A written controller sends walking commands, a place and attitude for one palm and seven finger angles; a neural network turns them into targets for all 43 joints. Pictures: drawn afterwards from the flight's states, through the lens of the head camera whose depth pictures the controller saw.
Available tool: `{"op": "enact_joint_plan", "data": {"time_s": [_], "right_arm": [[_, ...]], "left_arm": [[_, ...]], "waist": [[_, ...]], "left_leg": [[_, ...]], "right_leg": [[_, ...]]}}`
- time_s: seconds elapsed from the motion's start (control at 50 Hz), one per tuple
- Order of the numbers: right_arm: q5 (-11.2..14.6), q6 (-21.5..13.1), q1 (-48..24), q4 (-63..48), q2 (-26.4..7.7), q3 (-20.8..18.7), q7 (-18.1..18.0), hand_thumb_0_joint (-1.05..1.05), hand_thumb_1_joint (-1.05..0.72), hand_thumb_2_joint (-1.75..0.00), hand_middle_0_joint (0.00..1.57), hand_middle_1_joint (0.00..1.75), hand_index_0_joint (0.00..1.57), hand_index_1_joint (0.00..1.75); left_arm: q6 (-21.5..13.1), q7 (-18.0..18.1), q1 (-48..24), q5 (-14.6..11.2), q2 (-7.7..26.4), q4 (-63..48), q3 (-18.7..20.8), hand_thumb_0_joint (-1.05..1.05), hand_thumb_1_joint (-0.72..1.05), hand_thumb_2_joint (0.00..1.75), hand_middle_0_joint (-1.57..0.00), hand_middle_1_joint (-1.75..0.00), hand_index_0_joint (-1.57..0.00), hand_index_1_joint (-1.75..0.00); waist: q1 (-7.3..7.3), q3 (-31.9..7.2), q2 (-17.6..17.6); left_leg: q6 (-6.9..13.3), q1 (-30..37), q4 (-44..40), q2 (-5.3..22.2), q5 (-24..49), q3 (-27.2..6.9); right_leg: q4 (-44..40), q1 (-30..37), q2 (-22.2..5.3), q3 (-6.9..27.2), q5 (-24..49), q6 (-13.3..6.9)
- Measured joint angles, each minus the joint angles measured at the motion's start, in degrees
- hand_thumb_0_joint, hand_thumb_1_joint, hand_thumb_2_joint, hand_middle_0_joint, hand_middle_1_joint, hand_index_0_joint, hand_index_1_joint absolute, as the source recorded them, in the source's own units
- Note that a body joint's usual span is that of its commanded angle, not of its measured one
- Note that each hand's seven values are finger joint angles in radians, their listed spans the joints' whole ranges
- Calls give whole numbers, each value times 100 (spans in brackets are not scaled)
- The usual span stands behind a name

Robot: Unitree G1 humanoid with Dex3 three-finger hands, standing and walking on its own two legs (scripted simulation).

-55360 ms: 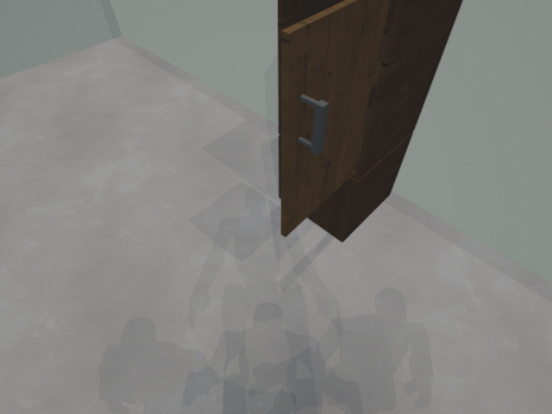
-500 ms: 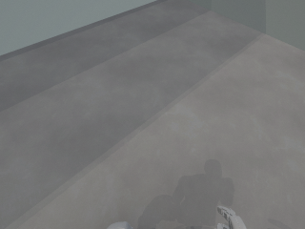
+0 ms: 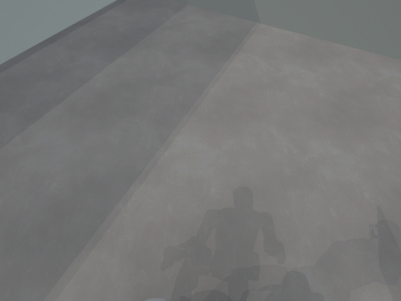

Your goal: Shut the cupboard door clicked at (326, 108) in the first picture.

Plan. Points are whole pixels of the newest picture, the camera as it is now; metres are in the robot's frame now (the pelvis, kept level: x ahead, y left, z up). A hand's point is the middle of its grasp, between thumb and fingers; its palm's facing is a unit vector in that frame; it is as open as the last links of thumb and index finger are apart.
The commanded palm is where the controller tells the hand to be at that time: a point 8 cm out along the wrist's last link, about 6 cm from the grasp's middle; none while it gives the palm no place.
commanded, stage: turn to face it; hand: left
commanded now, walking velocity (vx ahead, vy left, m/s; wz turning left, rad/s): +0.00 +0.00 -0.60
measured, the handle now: out of the picture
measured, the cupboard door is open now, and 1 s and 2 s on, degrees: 25 25 25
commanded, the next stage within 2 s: none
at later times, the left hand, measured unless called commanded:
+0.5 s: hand (141, 281) +0.18 +0.15 -0.15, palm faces -0.33 -0.91 -0.26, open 7.4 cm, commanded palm none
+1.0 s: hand (145, 270) +0.20 +0.14 -0.16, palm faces -0.54 -0.81 -0.21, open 7.4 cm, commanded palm none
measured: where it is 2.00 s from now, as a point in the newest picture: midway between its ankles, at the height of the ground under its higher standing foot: outside the picture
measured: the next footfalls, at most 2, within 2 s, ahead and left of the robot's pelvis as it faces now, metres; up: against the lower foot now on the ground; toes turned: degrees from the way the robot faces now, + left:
left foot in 0.02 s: +0.06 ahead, +0.12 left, +0.00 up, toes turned +1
right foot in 0.40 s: -0.02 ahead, -0.13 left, +0.00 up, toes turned -19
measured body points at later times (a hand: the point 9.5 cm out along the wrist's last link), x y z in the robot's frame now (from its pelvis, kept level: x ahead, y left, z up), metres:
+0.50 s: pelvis -0.01 +0.00 +0.00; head +0.03 -0.04 +0.44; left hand +0.19 +0.19 -0.13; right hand -0.06 -0.28 -0.16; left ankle +0.01 +0.12 -0.68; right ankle -0.06 -0.12 -0.73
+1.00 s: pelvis +0.00 +0.02 +0.01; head +0.05 +0.01 +0.46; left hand +0.23 +0.19 -0.14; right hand -0.08 -0.23 -0.12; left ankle +0.07 +0.11 -0.73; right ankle -0.10 -0.08 -0.67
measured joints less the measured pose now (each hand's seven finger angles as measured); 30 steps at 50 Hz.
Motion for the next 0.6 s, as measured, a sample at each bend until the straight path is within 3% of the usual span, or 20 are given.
{"op": "enact_joint_plan", "data": {"time_s": [0.02,0.08,0.14,0.18,0.34,0.4,0.42,0.46,0.5,0.54,0.6], "right_arm": [[-8,-55,50,-43,-22,27,-4,1,-90,-90,20,30,19,30],[-97,-159,117,-72,51,118,-21,1,-90,-90,20,30,19,30],[-145,-175,256,-76,119,200,-33,1,-90,-90,20,30,20,30],[-151,-159,326,-42,139,220,-38,1,-90,-90,20,30,20,30],[-152,-125,501,100,87,135,35,1,-90,-90,21,30,20,30],[-108,-87,608,116,21,80,82,1,-90,-90,21,30,20,30],[-88,-46,604,127,-20,55,93,1,-90,-90,21,30,20,30],[-64,104,481,149,-145,17,60,1,-90,-90,21,30,20,30],[-54,175,351,141,-199,-3,27,1,-90,-90,21,30,20,30],[-53,165,260,82,-200,-3,33,1,-90,-90,20,30,20,30],[-46,125,170,-41,-142,4,55,1,-90,-90,20,30,20,30]], "left_arm": [[34,-9,-18,-25,31,-27,6,0,91,90,-20,-30,-20,-30],[140,-58,-244,-37,184,-52,37,0,91,90,-20,-30,-20,-30],[166,-133,-451,-36,290,-118,76,0,91,90,-19,-30,-20,-30],[178,-174,-552,-43,314,-187,86,0,91,90,-19,-30,-20,-29],[195,-236,-807,-42,212,-352,21,0,91,90,-19,-30,-19,-29],[85,-238,-786,-39,183,-437,-51,0,91,90,-19,-30,-19,-29],[10,-212,-775,-24,159,-436,-64,0,91,90,-19,-30,-19,-29],[-60,-147,-751,-36,26,-405,-134,0,91,90,-19,-30,-20,-29],[-56,-86,-657,-41,-73,-389,-176,0,91,90,-19,-30,-20,-30],[-26,-52,-555,-43,-126,-355,-198,0,91,90,-20,-30,-20,-30],[9,-44,-425,-23,-152,-292,-205,0,91,90,-20,-30,-20,-30]], "waist": [[-22,-43,23],[-63,45,-74],[-92,127,-39],[-97,153,22],[-254,165,297],[-282,105,325],[-267,87,343],[-280,163,500],[-279,213,523],[-278,232,471],[-241,216,329]], "left_leg": [[69,185,-508,47,240,-32],[389,210,-458,106,419,173],[446,426,-710,261,515,337],[439,555,-892,372,594,458],[303,633,-833,748,506,986],[176,463,-348,870,247,1161],[98,289,46,875,-133,1101],[11,-165,1133,720,-795,575],[-56,-551,2010,514,-784,252],[-122,-772,2327,405,-542,139],[-160,-810,2026,305,-346,80]], "right_leg": [[123,-85,66,53,-56,44],[1442,-552,93,-49,-1144,43],[2743,-914,42,-378,-1323,133],[2939,-953,-46,-556,-1252,188],[1452,-274,-245,-841,-1017,111],[137,339,-258,-895,-158,-45],[25,363,-242,-842,-291,-65],[209,245,-141,-759,-421,-92],[133,248,-98,-626,-337,-100],[-25,285,-75,-496,-202,-91],[-156,288,-56,-309,-102,-81]]}}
